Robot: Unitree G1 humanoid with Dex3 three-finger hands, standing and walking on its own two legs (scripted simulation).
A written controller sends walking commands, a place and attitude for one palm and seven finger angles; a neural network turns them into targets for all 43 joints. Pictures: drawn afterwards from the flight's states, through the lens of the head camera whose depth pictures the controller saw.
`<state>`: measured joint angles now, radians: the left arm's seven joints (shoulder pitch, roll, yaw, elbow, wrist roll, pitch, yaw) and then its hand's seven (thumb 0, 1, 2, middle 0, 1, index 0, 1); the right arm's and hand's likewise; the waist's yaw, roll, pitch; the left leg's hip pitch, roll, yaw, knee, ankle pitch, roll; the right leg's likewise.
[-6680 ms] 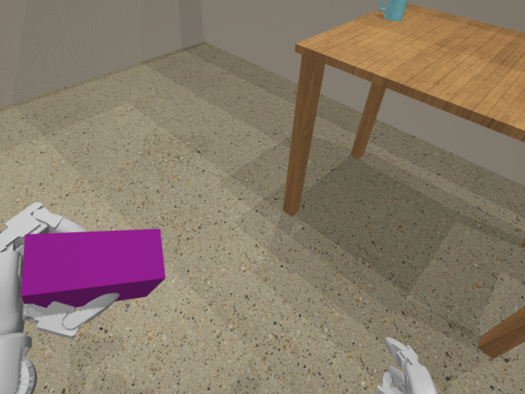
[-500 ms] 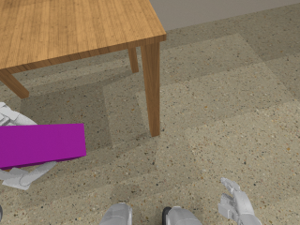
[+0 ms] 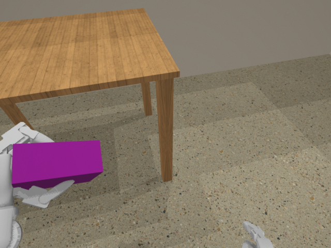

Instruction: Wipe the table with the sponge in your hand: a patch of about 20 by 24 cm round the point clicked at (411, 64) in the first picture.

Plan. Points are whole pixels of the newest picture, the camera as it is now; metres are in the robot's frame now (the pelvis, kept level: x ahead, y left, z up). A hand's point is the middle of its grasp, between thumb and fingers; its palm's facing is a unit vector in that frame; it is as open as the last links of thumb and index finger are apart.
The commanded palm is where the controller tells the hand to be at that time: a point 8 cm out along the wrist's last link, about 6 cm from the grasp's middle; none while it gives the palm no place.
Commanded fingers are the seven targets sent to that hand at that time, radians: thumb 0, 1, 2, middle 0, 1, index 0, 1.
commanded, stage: take the last steps up to it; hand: left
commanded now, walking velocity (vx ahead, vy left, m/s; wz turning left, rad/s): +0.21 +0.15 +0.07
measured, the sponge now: (71, 164) +0.23 +0.20 +0.16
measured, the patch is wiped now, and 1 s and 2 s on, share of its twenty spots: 0.00 0.00 0.00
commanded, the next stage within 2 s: come to a stop and stand still in 0.64 s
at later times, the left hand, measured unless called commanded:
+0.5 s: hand (19, 134) +0.28 +0.31 +0.18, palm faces +0.39 -0.81 -0.43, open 9.8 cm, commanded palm +0.22 +0.35 +0.19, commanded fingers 0.00 0.10 1.30 -1.20 -1.60 -1.20 -1.60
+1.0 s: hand (11, 105) +0.37 +0.38 +0.18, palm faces +0.35 -0.82 -0.45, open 9.8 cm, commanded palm +0.29 +0.42 +0.19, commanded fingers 0.00 0.10 1.30 -1.20 -1.60 -1.20 -1.60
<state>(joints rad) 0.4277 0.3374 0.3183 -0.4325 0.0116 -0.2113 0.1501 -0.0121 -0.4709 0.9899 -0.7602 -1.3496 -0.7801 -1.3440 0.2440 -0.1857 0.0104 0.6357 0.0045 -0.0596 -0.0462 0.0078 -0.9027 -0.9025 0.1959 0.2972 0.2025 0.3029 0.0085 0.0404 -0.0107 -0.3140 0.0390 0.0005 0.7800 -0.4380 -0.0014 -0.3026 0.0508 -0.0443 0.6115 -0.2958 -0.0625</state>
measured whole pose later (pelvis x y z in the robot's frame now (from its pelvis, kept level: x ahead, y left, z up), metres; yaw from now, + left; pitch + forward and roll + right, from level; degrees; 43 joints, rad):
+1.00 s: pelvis +0.12 +0.14 +0.01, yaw -2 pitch -1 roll +0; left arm 0.42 0.45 0.43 -0.55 -0.03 -0.23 0.16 -0.01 -0.47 0.99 -0.76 -1.35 -0.78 -1.34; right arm 0.16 -0.14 -0.02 0.59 0.00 -0.07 -0.05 0.01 -0.91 -0.90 0.19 0.30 0.20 0.30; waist -0.01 -0.07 0.13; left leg -0.31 0.08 0.09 0.55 -0.23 -0.03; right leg -0.34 -0.03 -0.05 0.88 -0.52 0.03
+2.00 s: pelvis +0.02 +0.10 +0.01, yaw -3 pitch -2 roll +1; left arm 0.43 0.33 0.28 -0.42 0.00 -0.16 0.16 -0.01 -0.47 0.99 -0.76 -1.35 -0.78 -1.34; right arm 0.22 -0.18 0.04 0.62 0.00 -0.03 -0.04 0.01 -0.90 -0.90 0.20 0.30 0.21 0.30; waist 0.01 -0.01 0.02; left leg -0.25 0.01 0.02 0.60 -0.39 0.02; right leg -0.29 0.06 -0.15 0.36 -0.06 -0.11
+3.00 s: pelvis -0.01 +0.15 +0.01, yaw -2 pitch -5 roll +0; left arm 0.38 0.35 0.28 -0.36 0.00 -0.24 0.07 -0.01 -0.47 0.99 -0.77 -1.35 -0.79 -1.34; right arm 0.28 -0.18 0.05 0.59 0.00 -0.17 -0.02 0.01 -0.90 -0.90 0.20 0.30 0.20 0.30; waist 0.04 -0.06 0.08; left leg -0.21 -0.03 0.07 0.52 -0.26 0.05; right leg -0.32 0.05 -0.03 0.48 -0.20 -0.03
